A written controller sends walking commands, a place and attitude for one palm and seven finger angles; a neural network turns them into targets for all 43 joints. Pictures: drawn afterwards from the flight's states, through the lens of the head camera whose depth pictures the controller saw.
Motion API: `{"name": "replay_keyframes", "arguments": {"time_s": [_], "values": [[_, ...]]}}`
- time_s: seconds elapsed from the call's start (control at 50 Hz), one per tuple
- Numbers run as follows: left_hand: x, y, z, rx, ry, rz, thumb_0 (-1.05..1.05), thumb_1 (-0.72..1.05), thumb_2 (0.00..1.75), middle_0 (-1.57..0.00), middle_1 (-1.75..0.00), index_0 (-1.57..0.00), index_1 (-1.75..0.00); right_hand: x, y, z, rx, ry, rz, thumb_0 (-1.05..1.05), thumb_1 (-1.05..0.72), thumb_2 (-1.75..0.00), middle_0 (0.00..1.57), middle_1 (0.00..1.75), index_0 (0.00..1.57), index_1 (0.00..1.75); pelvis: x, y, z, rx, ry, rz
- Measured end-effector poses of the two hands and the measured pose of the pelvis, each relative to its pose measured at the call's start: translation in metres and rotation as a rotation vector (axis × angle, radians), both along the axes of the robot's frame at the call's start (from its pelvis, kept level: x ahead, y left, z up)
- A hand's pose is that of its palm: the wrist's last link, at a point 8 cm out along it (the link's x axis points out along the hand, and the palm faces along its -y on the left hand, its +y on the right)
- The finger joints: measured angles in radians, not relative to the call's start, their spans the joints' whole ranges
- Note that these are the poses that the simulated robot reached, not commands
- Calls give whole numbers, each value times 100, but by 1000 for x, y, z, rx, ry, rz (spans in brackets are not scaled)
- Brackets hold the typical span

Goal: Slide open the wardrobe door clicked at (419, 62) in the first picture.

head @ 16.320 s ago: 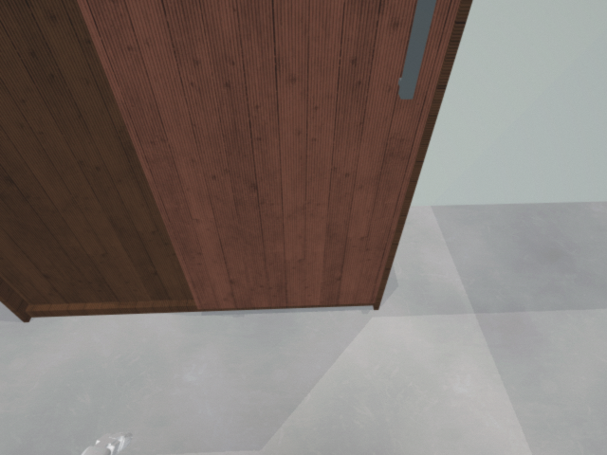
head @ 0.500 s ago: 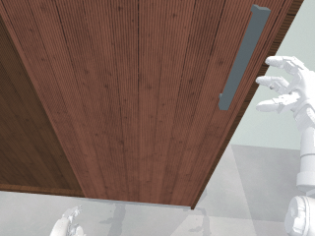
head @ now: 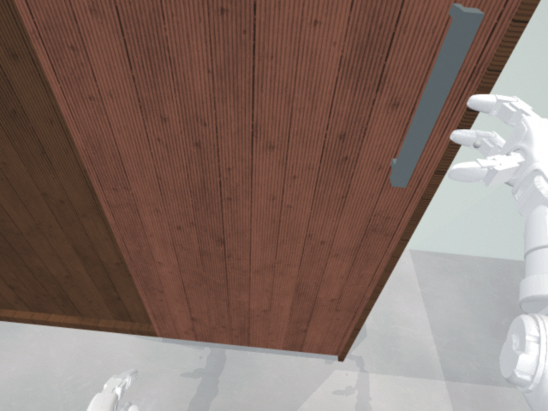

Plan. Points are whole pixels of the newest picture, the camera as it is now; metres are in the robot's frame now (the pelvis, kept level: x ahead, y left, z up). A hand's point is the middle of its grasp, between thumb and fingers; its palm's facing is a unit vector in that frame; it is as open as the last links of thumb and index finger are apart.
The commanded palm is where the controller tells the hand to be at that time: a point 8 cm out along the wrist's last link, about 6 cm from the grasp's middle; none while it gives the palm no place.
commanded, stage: move the hooked fingers beside the handle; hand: right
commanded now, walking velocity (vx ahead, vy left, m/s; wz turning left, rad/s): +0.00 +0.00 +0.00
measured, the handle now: (423, 106) +0.49 -0.16 +0.26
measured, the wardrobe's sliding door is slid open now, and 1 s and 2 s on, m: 0.00 0.00 0.00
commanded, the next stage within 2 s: feel for the door with the fingertips in 1.72 s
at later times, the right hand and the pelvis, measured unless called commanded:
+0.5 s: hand (487, 149) +0.41 -0.23 +0.24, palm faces +0.04 +1.00 -0.01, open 14.0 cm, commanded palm +0.38 -0.27 +0.25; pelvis +0.01 -0.01 +0.00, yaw +0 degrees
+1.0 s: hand (477, 141) +0.41 -0.21 +0.25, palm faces +0.04 +1.00 +0.00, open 14.0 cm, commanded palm +0.39 -0.26 +0.24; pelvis +0.00 +0.00 +0.00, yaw +0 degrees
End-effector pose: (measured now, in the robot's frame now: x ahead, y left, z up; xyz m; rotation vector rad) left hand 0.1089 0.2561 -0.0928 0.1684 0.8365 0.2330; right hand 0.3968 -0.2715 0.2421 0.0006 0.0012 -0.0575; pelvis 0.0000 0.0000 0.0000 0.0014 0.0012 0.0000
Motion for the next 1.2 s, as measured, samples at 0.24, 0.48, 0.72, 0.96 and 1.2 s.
{"name": "replay_keyframes", "arguments": {"time_s": [0.24, 0.48, 0.72, 0.96, 1.2], "values": [[-7, 5, 0, 22, 18, 16, 2, 91, 90, -20, -30, -20, -30, -2, 2, 6, 0, -83, 53, -2, 51, -30, 30, 120, 30, 120, 4, -5, 0, 3, 1, 5], [32, -16, 12, -5, -80, -45, 2, 91, 90, -21, -30, -21, -30, -13, -8, -2, -15, -70, 16, -2, 50, -30, 30, 120, 30, 120, 6, -9, 0, 2, -2, 3], [49, -26, 14, -19, -103, -78, 1, 91, 90, -21, -30, -21, -30, -13, 6, -2, -5, -1, 49, -1, 51, -30, 30, 120, 30, 120, 3, -11, 0, 3, -5, -12], [26, -18, 7, -14, -51, -48, 2, 90, 90, -21, -30, -21, -30, -10, 12, 15, 0, -68, 27, -2, 51, -30, 30, 120, 30, 120, 2, -6, 1, 1, -16, -2], [5, 1, 1, 20, 7, -21, 2, 91, 90, -21, -30, -21, -30, -8, 15, 2, -8, -77, 37, -2, 50, -30, 30, 120, 30, 120, 0, -1, 0, 2, -11, -8]]}}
